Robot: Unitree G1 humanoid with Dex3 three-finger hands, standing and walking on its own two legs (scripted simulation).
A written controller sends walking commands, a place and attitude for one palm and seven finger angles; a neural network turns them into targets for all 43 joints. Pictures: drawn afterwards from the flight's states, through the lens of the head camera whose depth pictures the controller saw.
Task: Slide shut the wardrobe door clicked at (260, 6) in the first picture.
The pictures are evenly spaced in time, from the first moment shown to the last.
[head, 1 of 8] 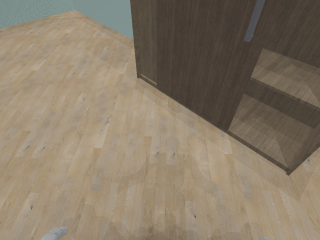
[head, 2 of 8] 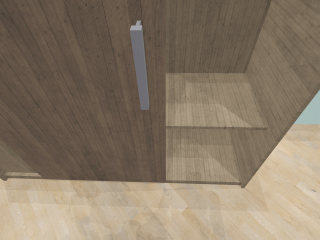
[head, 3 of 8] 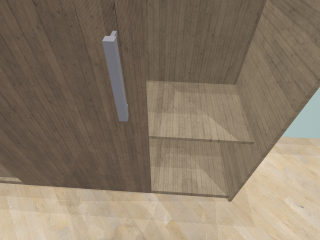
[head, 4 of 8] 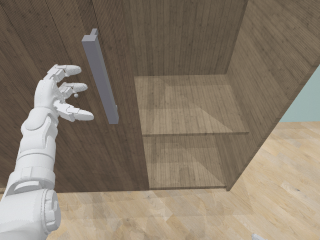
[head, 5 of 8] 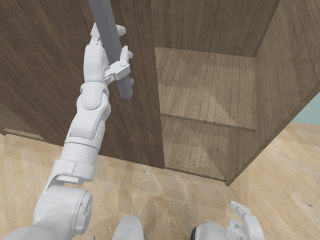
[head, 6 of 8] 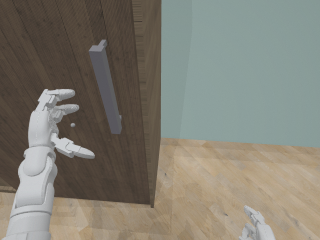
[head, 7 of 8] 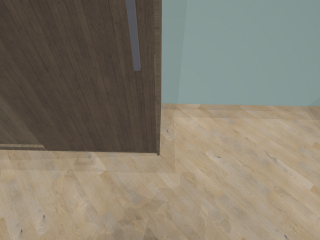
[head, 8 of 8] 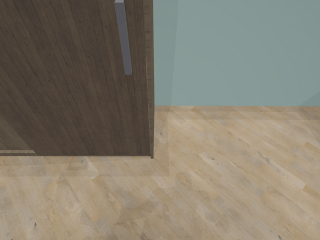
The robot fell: no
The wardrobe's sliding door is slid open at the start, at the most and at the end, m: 0.49 0.49 0.00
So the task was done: yes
